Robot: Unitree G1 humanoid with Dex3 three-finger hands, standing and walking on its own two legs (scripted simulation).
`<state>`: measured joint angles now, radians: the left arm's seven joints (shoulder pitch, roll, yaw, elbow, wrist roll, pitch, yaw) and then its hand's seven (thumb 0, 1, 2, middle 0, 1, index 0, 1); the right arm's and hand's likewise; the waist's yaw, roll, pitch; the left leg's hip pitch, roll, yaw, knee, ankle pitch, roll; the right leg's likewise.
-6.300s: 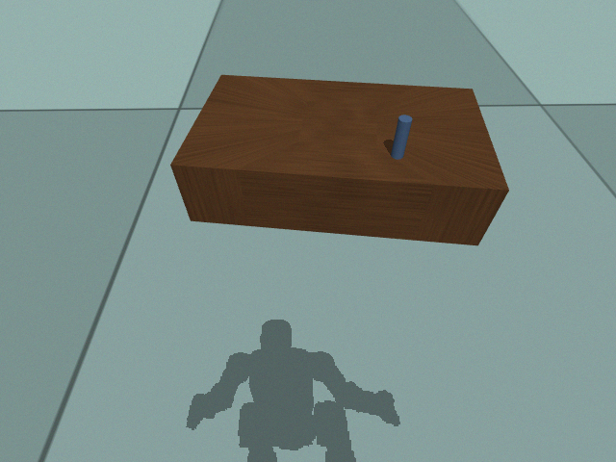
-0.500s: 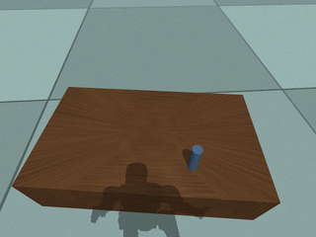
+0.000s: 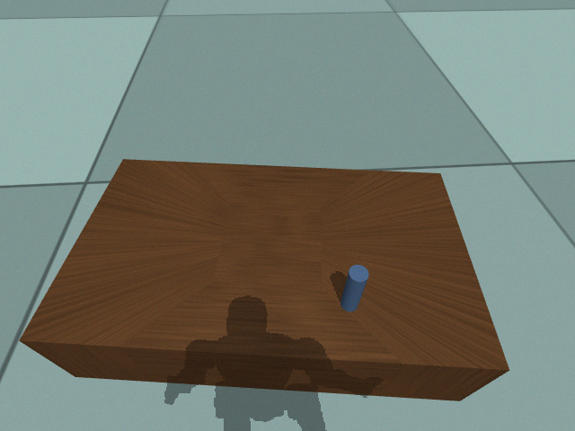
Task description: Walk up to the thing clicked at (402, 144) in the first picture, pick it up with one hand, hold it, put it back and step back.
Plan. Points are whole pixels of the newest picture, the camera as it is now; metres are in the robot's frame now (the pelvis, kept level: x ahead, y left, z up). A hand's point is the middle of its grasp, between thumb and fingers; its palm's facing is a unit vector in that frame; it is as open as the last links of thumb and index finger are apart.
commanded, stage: stand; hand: right
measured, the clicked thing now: (353, 289) +0.51 -0.18 -0.37
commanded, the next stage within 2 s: go down in 0.42 s
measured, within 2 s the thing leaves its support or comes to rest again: neither
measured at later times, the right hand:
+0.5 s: hand out of the picture +0.08 -0.25 -0.16, palm faces -0.01 +0.94 -0.34, open 7.4 cm
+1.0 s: hand out of the picture +0.14 -0.26 -0.16, palm faces +0.03 +0.95 -0.32, open 15.5 cm
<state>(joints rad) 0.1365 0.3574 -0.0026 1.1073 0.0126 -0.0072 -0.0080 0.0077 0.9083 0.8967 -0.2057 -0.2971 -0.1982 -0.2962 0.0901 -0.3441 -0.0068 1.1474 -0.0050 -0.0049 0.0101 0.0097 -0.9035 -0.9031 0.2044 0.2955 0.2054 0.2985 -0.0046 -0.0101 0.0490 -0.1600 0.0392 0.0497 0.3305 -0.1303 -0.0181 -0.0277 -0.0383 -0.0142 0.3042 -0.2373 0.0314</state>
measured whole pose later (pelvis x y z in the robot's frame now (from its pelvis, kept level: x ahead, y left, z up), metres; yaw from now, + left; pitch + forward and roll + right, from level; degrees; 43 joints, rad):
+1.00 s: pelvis -0.01 -0.01 -0.02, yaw +0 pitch +6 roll +1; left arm 0.25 0.24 0.01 0.71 -0.02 -0.09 0.04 0.01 0.92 0.88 -0.21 -0.30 -0.21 -0.30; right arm 0.08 -0.31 -0.15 0.77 -0.05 0.22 0.03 0.01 0.13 -0.11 0.09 0.04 0.07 0.04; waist 0.03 -0.01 0.01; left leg -0.44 0.04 0.05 0.54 -0.21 -0.03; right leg -0.35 -0.04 -0.01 0.61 -0.37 0.01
